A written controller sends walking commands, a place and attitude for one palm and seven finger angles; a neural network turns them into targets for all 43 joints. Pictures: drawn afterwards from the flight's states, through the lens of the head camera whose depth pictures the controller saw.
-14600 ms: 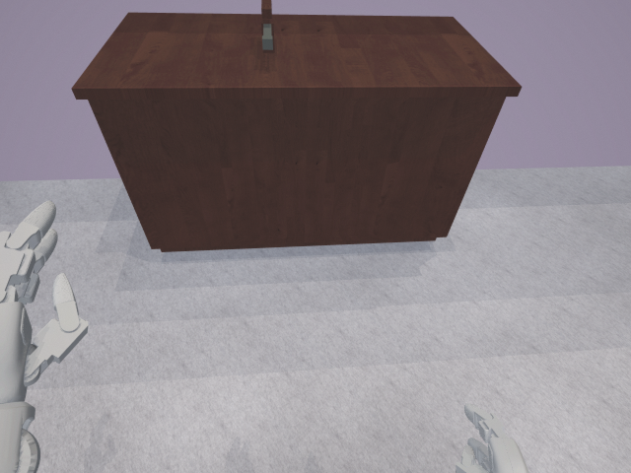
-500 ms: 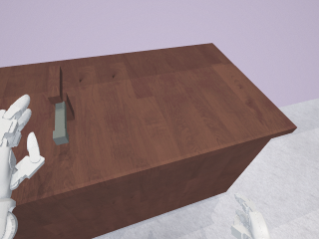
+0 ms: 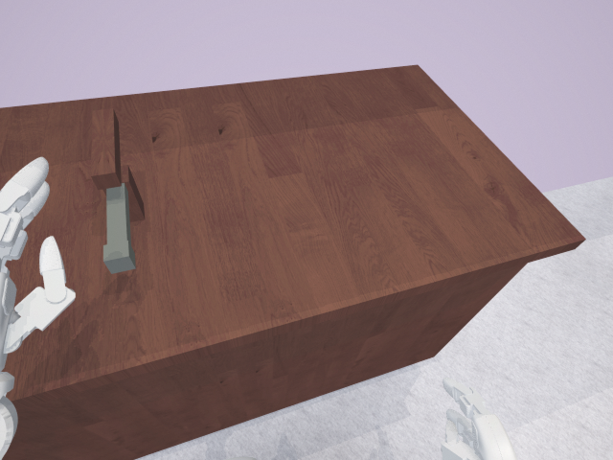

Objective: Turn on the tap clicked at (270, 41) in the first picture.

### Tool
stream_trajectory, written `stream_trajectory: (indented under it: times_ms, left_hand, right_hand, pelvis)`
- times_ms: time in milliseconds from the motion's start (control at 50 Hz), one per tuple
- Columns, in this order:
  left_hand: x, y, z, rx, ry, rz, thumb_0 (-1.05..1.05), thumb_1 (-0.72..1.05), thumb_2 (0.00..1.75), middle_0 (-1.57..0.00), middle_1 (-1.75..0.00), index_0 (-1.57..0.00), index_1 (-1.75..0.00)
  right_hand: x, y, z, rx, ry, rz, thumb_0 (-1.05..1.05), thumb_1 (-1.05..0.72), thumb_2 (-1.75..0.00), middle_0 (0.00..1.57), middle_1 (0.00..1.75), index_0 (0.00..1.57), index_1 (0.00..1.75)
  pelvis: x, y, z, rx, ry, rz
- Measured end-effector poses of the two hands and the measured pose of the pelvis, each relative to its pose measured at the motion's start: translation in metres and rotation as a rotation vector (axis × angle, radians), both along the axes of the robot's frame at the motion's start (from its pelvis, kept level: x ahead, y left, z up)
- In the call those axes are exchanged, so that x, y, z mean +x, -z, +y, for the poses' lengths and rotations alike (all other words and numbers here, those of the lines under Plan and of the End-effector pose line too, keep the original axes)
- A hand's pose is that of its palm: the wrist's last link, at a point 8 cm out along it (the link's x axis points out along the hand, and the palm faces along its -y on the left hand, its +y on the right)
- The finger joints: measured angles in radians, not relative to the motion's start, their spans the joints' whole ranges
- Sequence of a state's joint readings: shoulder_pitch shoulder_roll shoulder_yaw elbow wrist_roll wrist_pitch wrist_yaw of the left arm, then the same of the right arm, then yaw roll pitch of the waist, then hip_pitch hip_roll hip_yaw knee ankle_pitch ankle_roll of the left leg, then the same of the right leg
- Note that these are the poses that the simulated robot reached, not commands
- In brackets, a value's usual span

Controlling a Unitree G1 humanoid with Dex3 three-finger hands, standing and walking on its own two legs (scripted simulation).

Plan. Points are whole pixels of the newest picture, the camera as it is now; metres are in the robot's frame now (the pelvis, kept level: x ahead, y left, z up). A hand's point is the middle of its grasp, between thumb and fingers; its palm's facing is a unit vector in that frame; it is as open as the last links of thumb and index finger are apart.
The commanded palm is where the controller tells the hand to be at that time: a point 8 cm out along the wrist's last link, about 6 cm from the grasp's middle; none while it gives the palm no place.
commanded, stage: come to a stop and stand still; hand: left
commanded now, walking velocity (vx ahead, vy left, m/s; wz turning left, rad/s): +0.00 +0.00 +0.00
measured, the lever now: (119, 257) +0.32 +0.26 +0.08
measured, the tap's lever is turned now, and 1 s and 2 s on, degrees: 0 0 0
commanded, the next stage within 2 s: look again from close up in 0.38 s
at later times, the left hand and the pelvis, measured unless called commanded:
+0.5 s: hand (46, 292) +0.23 +0.26 +0.16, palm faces +0.37 -0.84 -0.40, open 7.5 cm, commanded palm +0.16 +0.30 +0.18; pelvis +0.01 +0.01 +0.00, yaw +1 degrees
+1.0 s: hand (77, 303) +0.22 +0.23 +0.16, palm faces +0.34 -0.86 -0.38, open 7.5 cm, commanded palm +0.16 +0.27 +0.18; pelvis +0.00 -0.01 +0.00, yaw +1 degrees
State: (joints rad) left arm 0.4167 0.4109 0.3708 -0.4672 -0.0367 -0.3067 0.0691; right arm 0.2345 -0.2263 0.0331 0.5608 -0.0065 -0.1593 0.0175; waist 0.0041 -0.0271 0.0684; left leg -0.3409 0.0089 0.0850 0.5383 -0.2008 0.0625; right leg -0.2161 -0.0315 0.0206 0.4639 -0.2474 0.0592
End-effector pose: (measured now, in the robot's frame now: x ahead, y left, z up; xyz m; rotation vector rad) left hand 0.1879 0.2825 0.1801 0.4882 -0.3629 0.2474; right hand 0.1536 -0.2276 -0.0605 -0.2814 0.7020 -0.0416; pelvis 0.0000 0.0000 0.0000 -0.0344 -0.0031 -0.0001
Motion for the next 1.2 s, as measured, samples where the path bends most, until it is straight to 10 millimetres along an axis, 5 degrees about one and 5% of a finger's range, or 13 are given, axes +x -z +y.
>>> stream_trajectory:
  times_ms: [100, 280, 440, 900, 1200]
  left_hand:
    - [0.003, 0.017, 0.014, -0.006, -0.028, 0.067, 0.02, 0.88, 0.9, -0.21, -0.3, -0.21, -0.3]
    - [0.001, -0.006, 0.021, 0.017, -0.062, -0.014, 0.02, 0.88, 0.9, -0.21, -0.3, -0.21, -0.3]
    - [0.001, 0.001, 0.022, -0.015, -0.088, 0.043, 0.02, 0.88, 0.9, -0.21, -0.3, -0.21, -0.3]
    - [-0.007, 0.006, -0.004, -0.063, -0.081, 0.078, 0.02, 0.89, 0.9, -0.21, -0.3, -0.21, -0.3]
    - [-0.004, -0.001, -0.027, -0.074, -0.061, 0.062, 0.02, 0.89, 0.9, -0.21, -0.3, -0.21, -0.3]
  right_hand:
    - [0.001, 0.003, 0.003, -0.034, 0.007, 0.045, 0.01, -0.91, -0.9, 0.2, 0.3, 0.2, 0.3]
    - [0.024, 0.002, 0.028, 0.006, -0.024, 0.001, 0.01, -0.91, -0.9, 0.2, 0.3, 0.2, 0.3]
    - [0.038, -0.001, 0.04, 0.044, -0.029, -0.034, 0.01, -0.91, -0.9, 0.2, 0.3, 0.21, 0.3]
    - [0.017, -0.003, -0.004, 0.012, 0.058, -0.024, 0.01, -0.91, -0.9, 0.2, 0.3, 0.2, 0.3]
    - [0.017, -0.005, -0.01, 0.058, 0.046, -0.046, 0.01, -0.91, -0.9, 0.2, 0.3, 0.2, 0.3]
  pelvis:
    - [0.0, 0.001, 0.006, -0.007, -0.014, 0.004]
    - [0.003, 0.0, 0.015, -0.012, -0.017, 0.0]
    - [0.005, -0.001, 0.015, -0.012, -0.015, -0.006]
    - [0.004, -0.004, -0.006, -0.009, -0.022, -0.021]
    - [0.004, -0.007, -0.027, -0.001, -0.012, -0.019]
